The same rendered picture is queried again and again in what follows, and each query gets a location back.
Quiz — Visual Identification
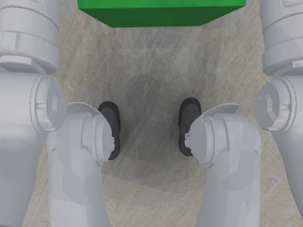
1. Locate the left robot foot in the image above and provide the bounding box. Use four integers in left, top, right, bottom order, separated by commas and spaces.
98, 101, 121, 160

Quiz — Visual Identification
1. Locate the left robot forearm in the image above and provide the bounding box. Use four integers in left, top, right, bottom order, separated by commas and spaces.
0, 0, 62, 75

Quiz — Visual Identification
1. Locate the carton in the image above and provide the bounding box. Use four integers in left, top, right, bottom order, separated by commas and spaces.
77, 0, 246, 27

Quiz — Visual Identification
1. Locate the right robot upper arm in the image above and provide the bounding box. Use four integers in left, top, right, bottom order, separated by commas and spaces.
254, 75, 303, 219

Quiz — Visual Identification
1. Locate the left robot upper arm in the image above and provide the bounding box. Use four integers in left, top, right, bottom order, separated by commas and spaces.
0, 71, 67, 227

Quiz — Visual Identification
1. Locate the left robot shin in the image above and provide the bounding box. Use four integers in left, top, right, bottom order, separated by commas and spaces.
46, 102, 115, 158

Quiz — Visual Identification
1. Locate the right robot forearm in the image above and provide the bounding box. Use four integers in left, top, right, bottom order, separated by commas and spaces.
258, 0, 303, 78

